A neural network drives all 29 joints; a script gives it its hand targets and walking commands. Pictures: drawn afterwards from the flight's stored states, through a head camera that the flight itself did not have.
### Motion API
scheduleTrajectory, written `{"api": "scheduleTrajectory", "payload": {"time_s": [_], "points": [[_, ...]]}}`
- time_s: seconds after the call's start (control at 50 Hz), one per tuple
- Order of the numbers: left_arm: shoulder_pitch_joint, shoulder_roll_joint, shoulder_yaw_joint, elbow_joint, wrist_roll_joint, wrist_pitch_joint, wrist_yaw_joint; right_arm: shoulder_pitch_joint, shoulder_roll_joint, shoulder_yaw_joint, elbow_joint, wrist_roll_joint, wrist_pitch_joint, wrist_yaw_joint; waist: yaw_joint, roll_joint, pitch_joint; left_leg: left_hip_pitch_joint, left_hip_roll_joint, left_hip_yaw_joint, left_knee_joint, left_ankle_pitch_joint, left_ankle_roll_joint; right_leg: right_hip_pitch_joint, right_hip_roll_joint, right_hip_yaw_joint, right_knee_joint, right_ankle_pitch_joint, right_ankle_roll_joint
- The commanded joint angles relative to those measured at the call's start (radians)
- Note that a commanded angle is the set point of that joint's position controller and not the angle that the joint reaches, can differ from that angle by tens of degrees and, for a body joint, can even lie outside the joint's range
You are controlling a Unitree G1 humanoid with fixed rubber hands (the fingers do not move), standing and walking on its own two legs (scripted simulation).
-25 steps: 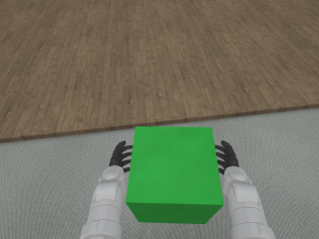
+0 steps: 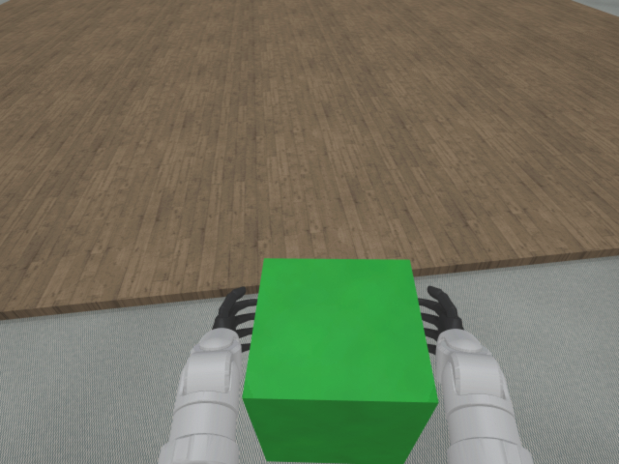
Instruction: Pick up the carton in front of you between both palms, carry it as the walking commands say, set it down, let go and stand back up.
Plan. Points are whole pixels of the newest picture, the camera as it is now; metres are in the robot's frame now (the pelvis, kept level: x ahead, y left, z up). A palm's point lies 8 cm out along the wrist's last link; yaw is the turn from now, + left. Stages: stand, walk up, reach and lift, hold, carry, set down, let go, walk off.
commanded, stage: reach and lift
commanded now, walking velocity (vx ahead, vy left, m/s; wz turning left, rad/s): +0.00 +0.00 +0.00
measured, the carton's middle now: (335, 364) +0.30 +0.00 -0.05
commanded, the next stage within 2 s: hold in 0.72 s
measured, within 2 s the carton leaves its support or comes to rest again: neither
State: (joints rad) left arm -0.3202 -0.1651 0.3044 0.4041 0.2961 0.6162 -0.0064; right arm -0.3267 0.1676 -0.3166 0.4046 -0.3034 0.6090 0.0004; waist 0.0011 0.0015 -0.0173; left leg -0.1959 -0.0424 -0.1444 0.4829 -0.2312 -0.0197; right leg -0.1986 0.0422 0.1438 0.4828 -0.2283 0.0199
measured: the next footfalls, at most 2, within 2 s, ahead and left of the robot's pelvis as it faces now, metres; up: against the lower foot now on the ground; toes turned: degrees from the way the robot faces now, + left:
none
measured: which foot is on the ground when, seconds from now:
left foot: down 0.00-1.00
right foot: down 0.00-1.00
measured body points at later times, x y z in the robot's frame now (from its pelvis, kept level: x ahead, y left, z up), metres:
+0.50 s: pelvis +0.02 +0.00 +0.01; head -0.01 +0.00 +0.46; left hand +0.32 +0.15 +0.03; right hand +0.32 -0.15 +0.03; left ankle +0.02 +0.13 -0.74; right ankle +0.03 -0.13 -0.74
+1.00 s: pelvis +0.01 +0.00 +0.01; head -0.04 +0.00 +0.46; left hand +0.31 +0.15 +0.05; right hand +0.31 -0.15 +0.05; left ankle +0.02 +0.13 -0.74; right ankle +0.03 -0.13 -0.74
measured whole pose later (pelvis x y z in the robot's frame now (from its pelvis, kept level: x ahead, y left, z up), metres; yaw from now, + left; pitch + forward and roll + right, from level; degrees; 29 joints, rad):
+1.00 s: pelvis +0.01 +0.00 +0.01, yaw +0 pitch -7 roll +0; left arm -0.27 -0.15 0.22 0.25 0.28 0.77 -0.01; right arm -0.27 0.15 -0.23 0.25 -0.28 0.76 0.00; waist 0.00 0.00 0.00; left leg -0.04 -0.03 -0.14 0.36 -0.19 -0.01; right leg -0.05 0.03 0.14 0.36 -0.19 0.02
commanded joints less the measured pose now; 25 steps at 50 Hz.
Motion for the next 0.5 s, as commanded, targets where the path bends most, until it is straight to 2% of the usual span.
{"api": "scheduleTrajectory", "payload": {"time_s": [0.0, 0.14, 0.48], "points": [[-0.580, -0.971, -0.560, 0.008, -0.239, -0.031, -0.256, -0.552, 0.981, 0.564, 0.032, 0.237, -0.018, 0.265, -0.001, 0.000, -0.237, 0.054, -0.048, 0.087, -0.093, 0.030, 0.012, 0.062, 0.049, -0.088, -0.091, 0.032, -0.010], [-0.548, -0.956, -0.562, -0.010, -0.234, -0.019, -0.252, -0.520, 0.964, 0.567, 0.015, 0.234, -0.008, 0.261, 0.000, -0.002, -0.245, 0.085, -0.052, 0.087, -0.109, 0.087, 0.007, 0.093, 0.054, -0.088, -0.107, 0.091, -0.004], [-0.420, -0.933, -0.608, -0.125, -0.266, 0.021, -0.240, -0.394, 0.936, 0.615, -0.106, 0.268, 0.032, 0.251, 0.000, 0.000, -0.251, 0.157, -0.061, 0.077, -0.140, 0.261, -0.001, 0.169, 0.063, -0.078, -0.139, 0.259, 0.006]]}}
